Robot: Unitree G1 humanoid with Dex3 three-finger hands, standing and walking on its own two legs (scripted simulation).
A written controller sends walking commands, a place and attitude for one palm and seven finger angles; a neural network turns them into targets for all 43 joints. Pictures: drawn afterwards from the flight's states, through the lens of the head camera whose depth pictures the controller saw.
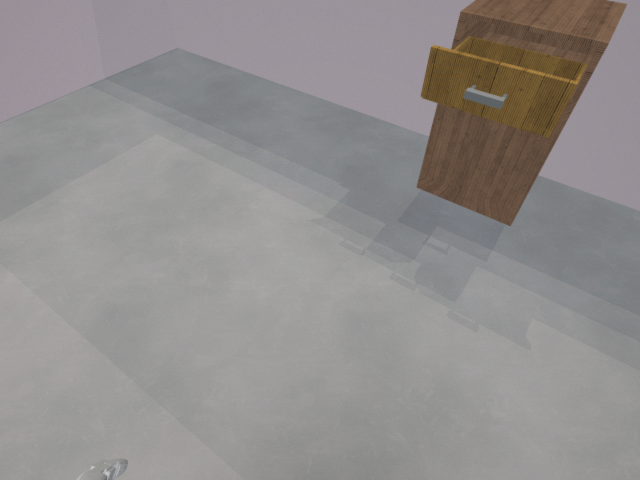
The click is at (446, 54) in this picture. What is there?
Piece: drawer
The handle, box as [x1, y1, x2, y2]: [463, 85, 507, 108]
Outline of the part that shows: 465,90 463,97 497,108 500,108 507,95 504,94 500,97 475,89 475,85 473,85 470,88 468,87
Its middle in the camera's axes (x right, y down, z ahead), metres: +0.49 -0.42 +1.14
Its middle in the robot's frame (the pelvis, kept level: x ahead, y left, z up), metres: +1.15 -0.44 -0.08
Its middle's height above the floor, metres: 0.69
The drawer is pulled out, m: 0.30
